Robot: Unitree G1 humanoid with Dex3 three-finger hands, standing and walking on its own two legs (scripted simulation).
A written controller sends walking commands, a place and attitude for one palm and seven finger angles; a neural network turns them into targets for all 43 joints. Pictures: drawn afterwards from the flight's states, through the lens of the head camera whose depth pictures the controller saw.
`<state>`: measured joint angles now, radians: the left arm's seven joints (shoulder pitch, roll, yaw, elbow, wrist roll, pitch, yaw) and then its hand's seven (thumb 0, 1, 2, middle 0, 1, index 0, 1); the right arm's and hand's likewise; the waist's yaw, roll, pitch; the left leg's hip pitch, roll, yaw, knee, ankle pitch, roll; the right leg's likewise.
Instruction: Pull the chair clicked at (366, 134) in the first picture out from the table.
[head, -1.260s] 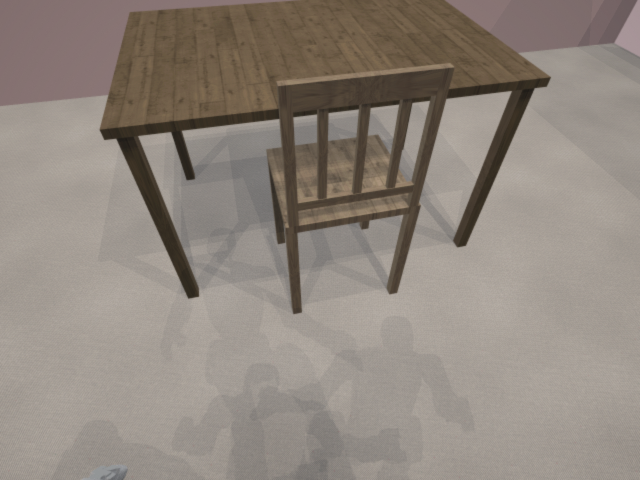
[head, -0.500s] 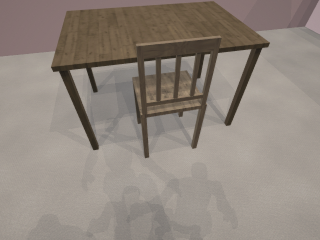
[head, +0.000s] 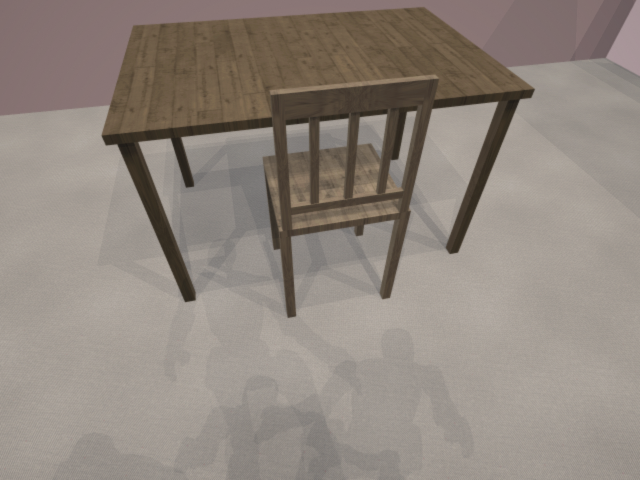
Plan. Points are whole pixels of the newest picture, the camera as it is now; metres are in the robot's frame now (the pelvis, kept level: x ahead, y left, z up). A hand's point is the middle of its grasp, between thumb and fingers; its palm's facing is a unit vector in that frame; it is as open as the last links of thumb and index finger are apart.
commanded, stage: look at it before walking up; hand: left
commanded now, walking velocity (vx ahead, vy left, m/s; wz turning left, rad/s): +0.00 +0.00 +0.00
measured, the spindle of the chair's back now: (351, 157) +0.89 -0.03 -0.10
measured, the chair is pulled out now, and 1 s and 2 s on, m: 0.00 0.00 0.00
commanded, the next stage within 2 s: walk to a spot facing it in 0.18 s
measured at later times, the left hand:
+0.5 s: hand out of the picture +0.07 +0.24 -0.16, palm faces -0.06 -0.95 -0.32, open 7.4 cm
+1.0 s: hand out of the picture +0.05 +0.17 -0.16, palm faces -0.22 -0.94 -0.24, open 7.4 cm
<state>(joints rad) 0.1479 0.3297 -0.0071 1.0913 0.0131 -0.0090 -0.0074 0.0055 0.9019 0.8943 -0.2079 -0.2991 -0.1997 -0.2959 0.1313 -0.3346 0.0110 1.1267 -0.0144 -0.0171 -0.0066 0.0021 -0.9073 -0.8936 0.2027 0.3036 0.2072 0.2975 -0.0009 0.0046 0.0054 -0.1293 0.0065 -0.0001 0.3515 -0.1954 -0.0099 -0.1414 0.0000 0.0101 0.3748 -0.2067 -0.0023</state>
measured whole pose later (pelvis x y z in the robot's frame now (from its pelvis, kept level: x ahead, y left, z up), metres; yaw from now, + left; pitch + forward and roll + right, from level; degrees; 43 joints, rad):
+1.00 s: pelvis -0.03 -0.01 +0.00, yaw -19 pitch +1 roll +2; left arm 0.32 0.18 0.05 0.92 0.02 0.04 -0.01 0.01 0.90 0.89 -0.21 -0.30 -0.20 -0.30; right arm 0.14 -0.23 -0.06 0.93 -0.01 0.04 -0.03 0.00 -0.91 -0.89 0.20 0.30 0.20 0.30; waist 0.05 0.00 0.04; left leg -0.39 0.02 -0.02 0.89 -0.39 -0.05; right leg -0.31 0.09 0.16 0.46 -0.15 -0.05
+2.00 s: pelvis +0.06 -0.03 -0.02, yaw -56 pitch -1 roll -1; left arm 0.35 0.24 0.09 1.01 0.03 0.03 -0.03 0.01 0.90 0.89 -0.21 -0.30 -0.20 -0.30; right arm 0.26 -0.18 -0.03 0.89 -0.04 -0.07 -0.01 0.00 -0.91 -0.89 0.20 0.30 0.21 0.30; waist 0.01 -0.05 0.00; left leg -0.32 0.08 0.15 0.62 -0.28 0.03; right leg -0.35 0.02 0.06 1.04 -0.44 -0.03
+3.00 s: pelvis +0.23 -0.40 -0.02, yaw -76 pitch -1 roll -1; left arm 0.44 0.17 0.05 1.12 0.02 -0.04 -0.01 0.00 0.91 0.89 -0.20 -0.30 -0.20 -0.30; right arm 0.09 -0.17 -0.04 0.95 -0.04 -0.07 0.01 0.00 -0.92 -0.89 0.20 0.30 0.20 0.30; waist 0.07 -0.03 0.03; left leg -0.35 0.08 0.16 0.58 -0.19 0.03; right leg -0.13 0.00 -0.04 0.66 -0.44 -0.02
